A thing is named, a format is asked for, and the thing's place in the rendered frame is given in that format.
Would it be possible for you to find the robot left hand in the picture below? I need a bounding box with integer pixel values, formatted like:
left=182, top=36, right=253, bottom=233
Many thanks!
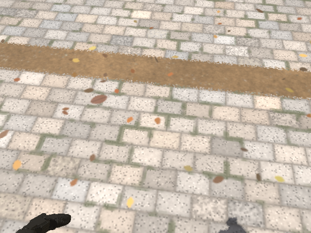
left=16, top=213, right=71, bottom=233

